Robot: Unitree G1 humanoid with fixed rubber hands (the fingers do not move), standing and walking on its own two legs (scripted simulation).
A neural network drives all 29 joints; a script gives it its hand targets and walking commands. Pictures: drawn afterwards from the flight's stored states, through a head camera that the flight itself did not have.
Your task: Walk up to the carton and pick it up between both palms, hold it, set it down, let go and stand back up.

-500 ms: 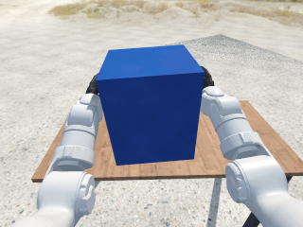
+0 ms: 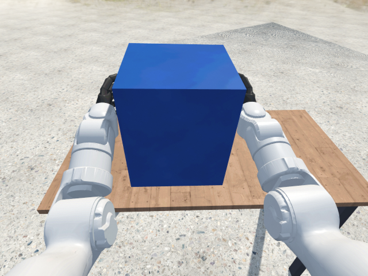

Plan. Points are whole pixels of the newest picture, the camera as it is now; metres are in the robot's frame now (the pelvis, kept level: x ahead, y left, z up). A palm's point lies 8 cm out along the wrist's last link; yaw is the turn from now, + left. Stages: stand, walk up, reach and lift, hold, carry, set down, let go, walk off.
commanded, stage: set down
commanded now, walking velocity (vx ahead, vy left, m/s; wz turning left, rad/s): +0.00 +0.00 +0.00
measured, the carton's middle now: (177, 116) +0.42 +0.02 +0.20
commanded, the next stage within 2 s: none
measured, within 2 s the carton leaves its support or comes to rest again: neither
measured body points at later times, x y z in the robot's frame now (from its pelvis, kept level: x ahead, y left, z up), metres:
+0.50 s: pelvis +0.02 +0.00 +0.00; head -0.01 +0.01 +0.45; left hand +0.45 +0.18 +0.19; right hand +0.45 -0.12 +0.19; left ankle +0.06 +0.12 -0.73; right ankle +0.08 -0.14 -0.73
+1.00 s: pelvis +0.03 +0.01 +0.01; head +0.01 +0.02 +0.46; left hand +0.46 +0.18 +0.16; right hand +0.46 -0.12 +0.17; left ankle +0.06 +0.12 -0.73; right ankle +0.08 -0.14 -0.73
